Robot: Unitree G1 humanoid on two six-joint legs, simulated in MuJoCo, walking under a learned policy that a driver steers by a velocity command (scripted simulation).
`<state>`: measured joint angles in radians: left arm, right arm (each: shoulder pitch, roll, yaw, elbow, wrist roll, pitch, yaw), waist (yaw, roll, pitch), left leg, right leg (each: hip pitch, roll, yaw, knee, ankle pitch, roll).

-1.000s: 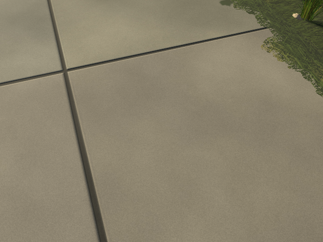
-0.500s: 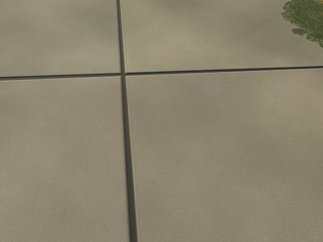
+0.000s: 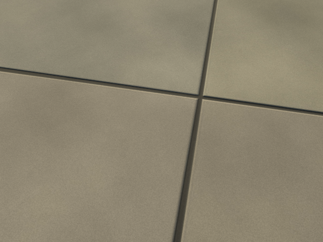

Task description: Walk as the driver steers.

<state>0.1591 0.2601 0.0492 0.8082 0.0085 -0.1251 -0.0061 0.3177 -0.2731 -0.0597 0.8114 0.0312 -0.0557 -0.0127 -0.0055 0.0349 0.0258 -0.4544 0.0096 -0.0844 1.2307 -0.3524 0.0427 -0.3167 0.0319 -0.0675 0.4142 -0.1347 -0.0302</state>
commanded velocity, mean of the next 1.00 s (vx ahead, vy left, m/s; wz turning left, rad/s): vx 0.50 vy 0.00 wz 0.03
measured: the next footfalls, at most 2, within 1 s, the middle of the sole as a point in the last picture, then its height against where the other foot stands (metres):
left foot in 0.36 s outside the picture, level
right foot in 0.92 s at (174, 192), level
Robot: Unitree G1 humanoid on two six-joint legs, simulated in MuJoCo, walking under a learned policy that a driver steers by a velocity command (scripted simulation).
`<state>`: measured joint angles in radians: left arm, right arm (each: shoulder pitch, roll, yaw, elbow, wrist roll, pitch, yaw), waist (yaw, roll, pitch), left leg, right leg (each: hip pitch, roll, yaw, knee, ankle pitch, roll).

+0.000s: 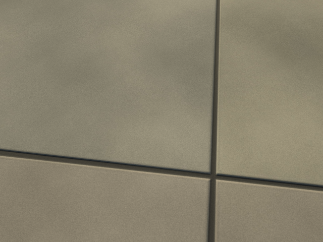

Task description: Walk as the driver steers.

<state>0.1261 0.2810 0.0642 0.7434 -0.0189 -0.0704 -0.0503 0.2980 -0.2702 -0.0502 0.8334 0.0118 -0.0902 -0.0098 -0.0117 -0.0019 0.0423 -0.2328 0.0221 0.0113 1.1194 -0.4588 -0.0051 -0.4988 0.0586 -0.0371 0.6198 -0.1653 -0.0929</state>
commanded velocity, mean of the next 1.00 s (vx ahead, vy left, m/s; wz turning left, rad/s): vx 0.50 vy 0.00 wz -0.46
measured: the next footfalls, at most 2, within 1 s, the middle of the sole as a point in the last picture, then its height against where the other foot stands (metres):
left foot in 0.42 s outside the picture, level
right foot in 0.94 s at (231, 206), level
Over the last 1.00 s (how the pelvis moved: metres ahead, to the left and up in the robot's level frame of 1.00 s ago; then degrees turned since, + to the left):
0.55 0.05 -0.02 -3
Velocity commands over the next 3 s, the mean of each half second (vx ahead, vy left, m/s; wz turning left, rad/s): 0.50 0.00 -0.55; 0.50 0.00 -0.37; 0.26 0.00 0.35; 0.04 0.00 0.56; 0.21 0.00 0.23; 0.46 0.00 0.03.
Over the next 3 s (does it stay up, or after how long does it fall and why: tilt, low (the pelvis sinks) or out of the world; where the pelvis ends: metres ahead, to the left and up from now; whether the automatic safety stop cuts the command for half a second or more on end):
stays up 1.08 -0.23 0.03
